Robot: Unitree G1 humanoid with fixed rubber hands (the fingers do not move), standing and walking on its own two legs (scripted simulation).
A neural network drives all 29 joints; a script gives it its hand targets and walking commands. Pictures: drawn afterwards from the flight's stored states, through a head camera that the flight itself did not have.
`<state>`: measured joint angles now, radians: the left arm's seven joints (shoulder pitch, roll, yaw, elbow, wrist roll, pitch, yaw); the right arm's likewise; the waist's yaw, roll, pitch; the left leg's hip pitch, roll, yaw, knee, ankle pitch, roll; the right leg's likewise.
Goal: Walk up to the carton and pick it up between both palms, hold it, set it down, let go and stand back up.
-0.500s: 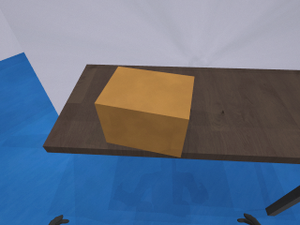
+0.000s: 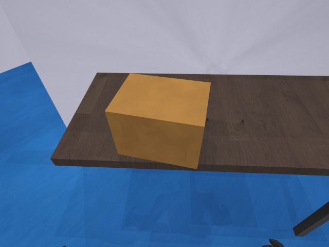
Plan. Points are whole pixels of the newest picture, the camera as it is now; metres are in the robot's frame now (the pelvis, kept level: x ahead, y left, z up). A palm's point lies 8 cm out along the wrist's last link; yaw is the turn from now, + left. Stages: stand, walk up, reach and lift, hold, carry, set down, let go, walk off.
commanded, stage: stand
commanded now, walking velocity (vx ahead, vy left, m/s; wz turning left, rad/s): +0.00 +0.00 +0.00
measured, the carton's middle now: (162, 119) +0.48 +0.02 +0.06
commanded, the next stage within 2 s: none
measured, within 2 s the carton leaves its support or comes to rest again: neither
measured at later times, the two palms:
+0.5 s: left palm out of the picture +0.09 +0.29 -0.09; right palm out of the picture +0.10 -0.29 -0.11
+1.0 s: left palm out of the picture +0.07 +0.29 -0.10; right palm out of the picture +0.09 -0.29 -0.11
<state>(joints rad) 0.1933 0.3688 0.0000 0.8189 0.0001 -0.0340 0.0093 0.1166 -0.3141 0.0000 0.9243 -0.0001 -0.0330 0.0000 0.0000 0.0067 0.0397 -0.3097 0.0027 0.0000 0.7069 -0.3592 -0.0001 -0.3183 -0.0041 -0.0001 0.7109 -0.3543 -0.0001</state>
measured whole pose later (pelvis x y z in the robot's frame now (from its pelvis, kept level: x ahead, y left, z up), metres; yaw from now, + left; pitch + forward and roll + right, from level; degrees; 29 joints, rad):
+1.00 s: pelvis -0.01 -0.01 +0.01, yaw +0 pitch -2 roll +1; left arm 0.19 0.37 0.00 0.92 0.00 -0.03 0.01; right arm 0.09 -0.32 0.00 1.05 0.00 -0.02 0.00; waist 0.00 -0.01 0.04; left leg -0.30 0.00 0.00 0.62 -0.29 0.00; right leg -0.32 0.00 0.00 0.64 -0.30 0.00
